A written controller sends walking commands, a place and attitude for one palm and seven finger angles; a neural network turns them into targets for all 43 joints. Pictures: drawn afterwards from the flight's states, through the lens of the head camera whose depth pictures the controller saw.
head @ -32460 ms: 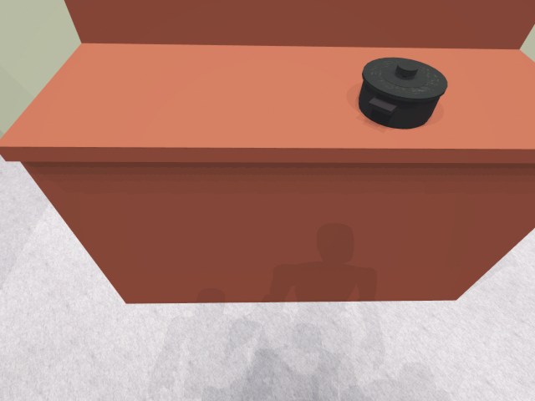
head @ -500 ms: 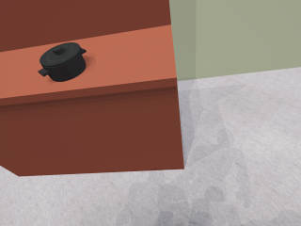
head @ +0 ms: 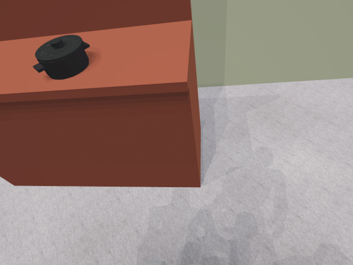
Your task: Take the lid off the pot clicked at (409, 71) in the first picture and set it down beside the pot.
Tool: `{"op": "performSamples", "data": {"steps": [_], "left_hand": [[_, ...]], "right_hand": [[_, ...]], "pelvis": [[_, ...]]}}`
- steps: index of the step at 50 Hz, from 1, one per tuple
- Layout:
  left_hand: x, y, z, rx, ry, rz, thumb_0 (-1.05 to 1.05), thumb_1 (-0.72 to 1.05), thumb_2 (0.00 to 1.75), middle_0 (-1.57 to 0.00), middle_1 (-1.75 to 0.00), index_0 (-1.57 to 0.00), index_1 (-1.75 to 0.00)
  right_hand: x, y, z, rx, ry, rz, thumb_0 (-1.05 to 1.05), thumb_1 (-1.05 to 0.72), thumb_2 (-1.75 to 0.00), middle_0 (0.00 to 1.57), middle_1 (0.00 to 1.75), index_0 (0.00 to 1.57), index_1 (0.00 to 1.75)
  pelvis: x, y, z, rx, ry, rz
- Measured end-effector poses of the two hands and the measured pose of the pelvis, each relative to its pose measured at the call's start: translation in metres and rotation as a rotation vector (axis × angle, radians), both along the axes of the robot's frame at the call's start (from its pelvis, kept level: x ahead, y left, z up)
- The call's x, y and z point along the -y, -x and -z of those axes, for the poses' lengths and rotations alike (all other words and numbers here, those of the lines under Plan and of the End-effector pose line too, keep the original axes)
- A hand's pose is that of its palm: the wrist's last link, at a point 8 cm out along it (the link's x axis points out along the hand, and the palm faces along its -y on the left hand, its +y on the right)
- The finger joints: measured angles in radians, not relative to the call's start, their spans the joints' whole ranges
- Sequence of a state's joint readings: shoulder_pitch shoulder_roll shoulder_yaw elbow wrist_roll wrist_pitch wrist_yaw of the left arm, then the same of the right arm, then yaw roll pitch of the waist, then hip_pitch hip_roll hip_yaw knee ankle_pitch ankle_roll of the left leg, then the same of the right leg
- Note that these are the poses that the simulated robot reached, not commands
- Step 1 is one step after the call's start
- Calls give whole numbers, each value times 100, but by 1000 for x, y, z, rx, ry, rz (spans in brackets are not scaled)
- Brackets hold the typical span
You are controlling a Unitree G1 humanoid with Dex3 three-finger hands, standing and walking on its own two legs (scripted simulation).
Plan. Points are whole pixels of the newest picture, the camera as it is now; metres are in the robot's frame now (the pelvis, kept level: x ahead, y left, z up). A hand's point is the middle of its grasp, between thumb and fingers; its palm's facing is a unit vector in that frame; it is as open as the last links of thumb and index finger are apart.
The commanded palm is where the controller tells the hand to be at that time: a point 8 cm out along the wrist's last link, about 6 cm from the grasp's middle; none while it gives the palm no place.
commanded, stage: come to a stop and stand still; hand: left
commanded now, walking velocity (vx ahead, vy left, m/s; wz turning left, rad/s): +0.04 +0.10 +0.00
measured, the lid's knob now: (56, 42) +0.82 +0.48 +0.15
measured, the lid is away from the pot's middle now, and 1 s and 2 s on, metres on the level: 0.01 0.01 0.01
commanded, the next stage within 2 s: look again from close up in 0.66 s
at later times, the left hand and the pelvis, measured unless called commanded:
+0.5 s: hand out of the picture +0.11 +0.22 -0.16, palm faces +0.03 -0.95 -0.31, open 7.4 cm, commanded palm none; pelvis +0.05 +0.02 -0.01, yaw +0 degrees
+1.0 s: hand out of the picture +0.06 +0.19 -0.17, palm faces +0.02 -0.97 -0.24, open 7.4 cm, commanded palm none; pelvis +0.03 +0.01 +0.00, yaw -1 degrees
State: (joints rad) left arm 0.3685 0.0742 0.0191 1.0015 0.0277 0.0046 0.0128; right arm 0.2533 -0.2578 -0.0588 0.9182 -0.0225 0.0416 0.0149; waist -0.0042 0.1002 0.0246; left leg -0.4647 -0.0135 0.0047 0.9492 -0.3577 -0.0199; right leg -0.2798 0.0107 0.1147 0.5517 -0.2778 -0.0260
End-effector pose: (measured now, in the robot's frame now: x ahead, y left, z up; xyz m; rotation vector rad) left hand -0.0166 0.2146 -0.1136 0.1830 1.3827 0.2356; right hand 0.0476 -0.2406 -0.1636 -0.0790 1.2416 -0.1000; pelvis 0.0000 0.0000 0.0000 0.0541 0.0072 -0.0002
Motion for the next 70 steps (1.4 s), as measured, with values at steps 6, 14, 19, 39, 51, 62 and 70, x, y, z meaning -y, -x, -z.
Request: {"op": "performSamples", "data": {"steps": [6,14,19,39,51,62,70], "left_hand": [[-15,-19,-1,39,3,-20,1,92,90,-20,-30,-21,-30],[-54,-64,15,80,-34,4,1,91,90,-20,-30,-20,-30],[-57,-92,7,114,-60,32,0,91,90,-20,-30,-20,-30],[-29,-113,19,121,14,71,0,91,90,-20,-30,-20,-30],[-26,-65,20,47,27,52,0,91,90,-20,-30,-20,-30],[-23,-28,23,9,50,37,0,91,90,-20,-30,-20,-30],[-25,-15,26,2,64,38,0,91,90,-20,-30,-20,-30]], "right_hand": [[2,-23,-19,10,42,-28,1,-91,-90,20,30,20,30],[-18,-25,-8,-40,70,-39,1,-91,-90,20,30,20,30],[-36,-19,3,-101,12,-17,1,-91,-90,20,30,20,30],[-31,9,-4,-159,38,50,1,-91,-90,20,30,20,30],[-30,30,-8,-166,37,48,1,-91,-90,20,30,20,30],[-37,54,-11,-181,31,46,0,-91,-90,20,30,20,30],[-43,74,-12,-200,29,54,0,-91,-90,20,30,20,30]], "pelvis": [[-4,-11,-6,-11,-8,-8],[-17,-32,9,-12,10,-14],[-17,-46,7,-4,24,-9],[-13,-51,4,23,33,17],[-10,-32,1,31,40,18],[-12,-13,0,35,43,15],[-17,-2,0,33,44,15]]}}
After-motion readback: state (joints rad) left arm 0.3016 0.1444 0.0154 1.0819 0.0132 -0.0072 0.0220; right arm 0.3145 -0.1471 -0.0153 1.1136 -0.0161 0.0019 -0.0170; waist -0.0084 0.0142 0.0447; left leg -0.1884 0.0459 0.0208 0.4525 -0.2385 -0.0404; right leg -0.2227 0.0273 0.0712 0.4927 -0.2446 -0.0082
